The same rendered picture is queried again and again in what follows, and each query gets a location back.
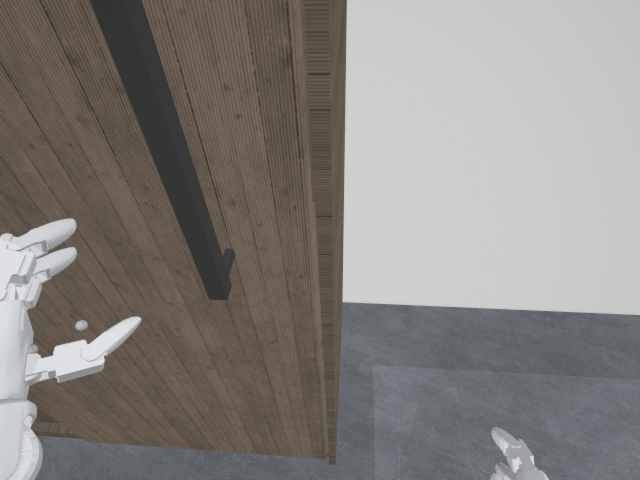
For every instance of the left robot forearm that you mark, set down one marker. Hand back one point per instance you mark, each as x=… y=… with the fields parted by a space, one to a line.
x=21 y=452

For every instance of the wardrobe door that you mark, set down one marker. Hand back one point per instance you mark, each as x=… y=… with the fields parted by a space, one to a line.
x=241 y=375
x=44 y=417

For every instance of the right robot hand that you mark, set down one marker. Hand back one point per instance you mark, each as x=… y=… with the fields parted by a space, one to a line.
x=519 y=458

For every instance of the left robot hand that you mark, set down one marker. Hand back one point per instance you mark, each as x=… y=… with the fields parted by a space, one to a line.
x=21 y=276

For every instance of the handle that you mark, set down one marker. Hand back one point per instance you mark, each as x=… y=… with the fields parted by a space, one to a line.
x=127 y=32

